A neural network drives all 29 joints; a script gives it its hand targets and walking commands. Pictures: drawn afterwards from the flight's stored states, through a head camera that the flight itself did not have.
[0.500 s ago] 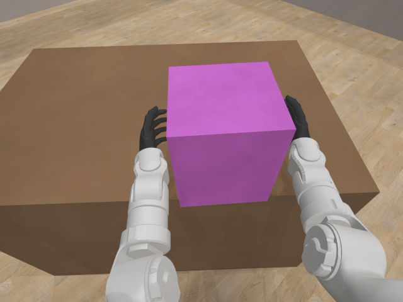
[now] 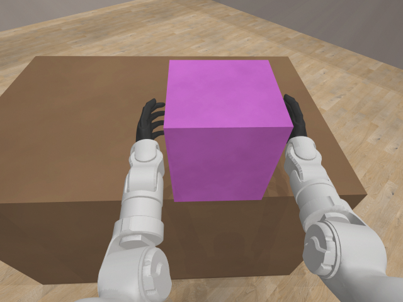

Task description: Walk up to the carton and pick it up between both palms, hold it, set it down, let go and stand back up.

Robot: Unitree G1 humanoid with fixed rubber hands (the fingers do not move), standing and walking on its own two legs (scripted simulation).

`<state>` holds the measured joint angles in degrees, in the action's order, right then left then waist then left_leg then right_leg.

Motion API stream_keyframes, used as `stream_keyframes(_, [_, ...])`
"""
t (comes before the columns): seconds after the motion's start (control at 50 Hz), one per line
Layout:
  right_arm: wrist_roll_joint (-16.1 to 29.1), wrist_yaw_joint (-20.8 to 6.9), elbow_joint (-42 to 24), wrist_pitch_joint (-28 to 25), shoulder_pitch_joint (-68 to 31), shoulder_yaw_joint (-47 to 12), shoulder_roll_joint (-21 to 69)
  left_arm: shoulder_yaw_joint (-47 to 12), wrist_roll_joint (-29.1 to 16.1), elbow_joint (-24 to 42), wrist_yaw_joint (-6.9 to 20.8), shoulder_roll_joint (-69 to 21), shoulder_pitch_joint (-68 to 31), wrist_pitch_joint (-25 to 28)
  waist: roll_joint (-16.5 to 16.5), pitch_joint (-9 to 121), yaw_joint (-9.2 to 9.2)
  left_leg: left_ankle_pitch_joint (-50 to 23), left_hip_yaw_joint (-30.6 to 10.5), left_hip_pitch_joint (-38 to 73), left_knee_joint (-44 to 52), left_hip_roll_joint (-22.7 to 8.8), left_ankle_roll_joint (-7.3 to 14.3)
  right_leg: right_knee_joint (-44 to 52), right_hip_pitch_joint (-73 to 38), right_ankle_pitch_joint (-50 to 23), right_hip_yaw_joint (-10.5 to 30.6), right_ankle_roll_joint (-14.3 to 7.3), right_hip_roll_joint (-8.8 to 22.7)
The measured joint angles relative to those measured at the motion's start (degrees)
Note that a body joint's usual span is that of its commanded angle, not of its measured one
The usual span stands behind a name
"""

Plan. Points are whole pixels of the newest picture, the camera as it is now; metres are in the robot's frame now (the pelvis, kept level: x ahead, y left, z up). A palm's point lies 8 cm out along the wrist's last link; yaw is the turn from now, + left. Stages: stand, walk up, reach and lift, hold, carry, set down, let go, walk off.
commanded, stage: reach and lift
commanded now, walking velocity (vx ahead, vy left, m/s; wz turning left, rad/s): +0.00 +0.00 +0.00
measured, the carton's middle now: (218, 134) +0.44 +0.00 +0.09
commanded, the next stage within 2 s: none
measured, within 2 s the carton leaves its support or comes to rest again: neither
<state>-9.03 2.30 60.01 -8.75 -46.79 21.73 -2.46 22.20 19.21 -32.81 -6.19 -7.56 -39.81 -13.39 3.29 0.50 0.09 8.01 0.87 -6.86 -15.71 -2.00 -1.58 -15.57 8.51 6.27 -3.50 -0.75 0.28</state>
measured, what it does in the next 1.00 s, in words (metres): stands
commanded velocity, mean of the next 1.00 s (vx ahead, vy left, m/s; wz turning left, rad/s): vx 0.00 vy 0.00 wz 0.00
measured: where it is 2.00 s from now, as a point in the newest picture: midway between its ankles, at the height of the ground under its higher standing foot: outside the picture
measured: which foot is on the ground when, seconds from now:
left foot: down 0.00-1.00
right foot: down 0.00-1.00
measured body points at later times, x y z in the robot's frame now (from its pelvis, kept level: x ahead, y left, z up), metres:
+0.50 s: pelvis +0.00 +0.01 +0.00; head -0.03 +0.04 +0.45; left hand +0.39 +0.17 +0.16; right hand +0.41 -0.13 +0.17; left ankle +0.00 +0.14 -0.75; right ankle +0.02 -0.11 -0.75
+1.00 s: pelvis -0.01 +0.02 +0.00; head -0.06 +0.05 +0.44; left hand +0.39 +0.18 +0.21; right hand +0.40 -0.13 +0.21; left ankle +0.00 +0.14 -0.75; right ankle +0.02 -0.11 -0.75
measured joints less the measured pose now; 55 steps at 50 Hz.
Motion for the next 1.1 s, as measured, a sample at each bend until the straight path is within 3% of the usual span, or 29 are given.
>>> stream_keyframes(0.24, [5.6,0.4,-0.9,5.0,-1.3,-4.1,-1.1,-1.9,0.2,3.6,-0.2,0.9,-1.0,-7.1,0.2,-0.9,-0.13,1.1,0.5,2.3,-1.1,0.4,0.7,0.4,-3.0,0.2,0.1,0.7,0.5])
stream_keyframes(0.52, [15.1,3.3,-8.9,13.4,-0.2,-13.7,-1.7,-5.7,-2.9,12.9,0.1,3.9,1.4,-16.5,-0.1,-1.6,-3.58,2.1,-1.5,3.4,-3.4,0.6,0.9,0.9,-6.1,0.5,-1.8,1.0,0.7])
stream_keyframes(0.72, [15.0,4.5,-11.0,18.6,-2.6,-12.2,-1.4,-4.1,-1.9,11.6,1.7,5.1,-3.4,-20.3,-0.6,-0.6,-4.23,1.8,-1.4,4.0,-3.1,1.3,1.4,0.1,-6.2,0.7,-1.5,1.4,1.3])
stream_keyframes(1.1, [19.3,7.9,-14.9,24.2,-4.3,-15.7,-1.3,-3.5,-1.4,14.8,4.1,7.4,-5.1,-25.5,0.2,-1.1,-6.36,2.5,-2.0,5.2,-4.6,1.4,1.5,0.4,-8.4,0.6,-1.6,1.6,1.1])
